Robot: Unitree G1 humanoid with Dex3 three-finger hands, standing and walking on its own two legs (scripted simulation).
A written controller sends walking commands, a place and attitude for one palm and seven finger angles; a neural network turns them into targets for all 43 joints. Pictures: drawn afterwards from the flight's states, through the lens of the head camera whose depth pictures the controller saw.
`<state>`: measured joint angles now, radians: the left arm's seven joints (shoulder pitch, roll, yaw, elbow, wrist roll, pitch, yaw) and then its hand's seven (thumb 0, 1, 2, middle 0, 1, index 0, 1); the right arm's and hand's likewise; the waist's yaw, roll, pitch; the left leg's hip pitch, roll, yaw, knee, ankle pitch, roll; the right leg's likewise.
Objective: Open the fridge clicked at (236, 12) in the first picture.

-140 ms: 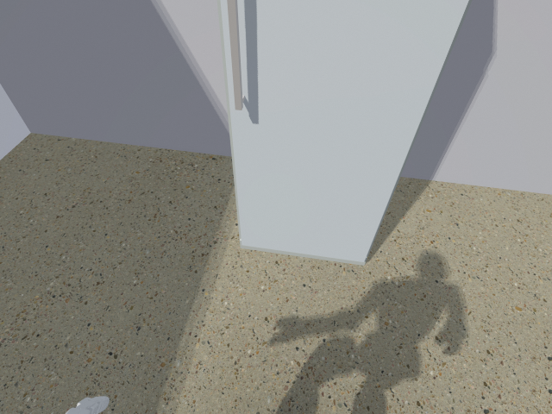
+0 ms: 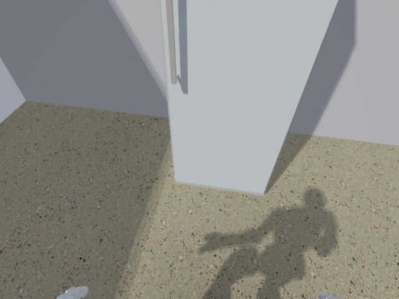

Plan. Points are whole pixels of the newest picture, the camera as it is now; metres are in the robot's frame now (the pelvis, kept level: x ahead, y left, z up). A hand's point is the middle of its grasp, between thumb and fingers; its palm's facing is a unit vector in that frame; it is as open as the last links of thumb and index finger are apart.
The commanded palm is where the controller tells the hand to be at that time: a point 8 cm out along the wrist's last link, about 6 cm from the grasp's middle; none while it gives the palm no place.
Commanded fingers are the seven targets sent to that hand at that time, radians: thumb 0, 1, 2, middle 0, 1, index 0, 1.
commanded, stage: stand and wait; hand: left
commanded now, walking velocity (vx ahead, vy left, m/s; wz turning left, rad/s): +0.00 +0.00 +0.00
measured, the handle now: (172, 23) +0.84 +0.15 +0.20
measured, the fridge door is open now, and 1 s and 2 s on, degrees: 0 0 0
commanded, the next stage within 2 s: look at it before walking up in 0.68 s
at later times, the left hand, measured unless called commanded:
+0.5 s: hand out of the picture +0.05 +0.23 -0.15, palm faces -0.02 -0.94 -0.33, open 7.4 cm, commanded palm none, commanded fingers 0.00 0.90 0.90 -0.20 -0.30 -0.20 -0.30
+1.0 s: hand out of the picture +0.07 +0.22 -0.15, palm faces -0.03 -0.94 -0.33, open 7.4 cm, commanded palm none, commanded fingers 0.00 0.90 0.90 -0.20 -0.30 -0.20 -0.30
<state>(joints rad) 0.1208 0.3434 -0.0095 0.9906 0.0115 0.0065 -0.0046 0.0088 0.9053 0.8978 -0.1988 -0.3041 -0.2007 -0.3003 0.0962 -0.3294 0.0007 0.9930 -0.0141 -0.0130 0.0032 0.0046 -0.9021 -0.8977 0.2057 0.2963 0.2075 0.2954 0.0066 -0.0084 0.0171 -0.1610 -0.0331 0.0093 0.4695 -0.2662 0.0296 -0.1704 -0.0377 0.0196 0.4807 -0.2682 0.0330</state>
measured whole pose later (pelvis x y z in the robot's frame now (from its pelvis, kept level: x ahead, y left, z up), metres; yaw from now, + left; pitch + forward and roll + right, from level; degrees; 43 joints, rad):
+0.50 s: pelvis -0.01 -0.02 +0.00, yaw +0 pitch -2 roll +0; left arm 0.16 0.34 0.00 1.08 0.01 0.00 -0.01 0.01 0.90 0.90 -0.20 -0.30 -0.20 -0.30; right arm 0.15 -0.34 -0.01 1.11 -0.01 -0.01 0.00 0.00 -0.90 -0.90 0.21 0.30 0.21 0.30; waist 0.00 0.00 0.05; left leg -0.15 -0.01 0.00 0.40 -0.21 0.00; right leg -0.16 -0.01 0.01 0.42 -0.21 0.01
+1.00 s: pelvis -0.01 -0.03 +0.01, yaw +0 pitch -2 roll +0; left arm 0.12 0.33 0.00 1.07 0.01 -0.01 -0.01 0.01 0.90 0.90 -0.20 -0.30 -0.20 -0.30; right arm 0.12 -0.34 0.00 1.11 -0.01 -0.01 0.00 0.00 -0.90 -0.90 0.21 0.30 0.21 0.30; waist 0.00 0.00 0.04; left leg -0.14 0.01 0.00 0.38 -0.20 -0.01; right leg -0.16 0.00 0.01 0.40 -0.21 0.00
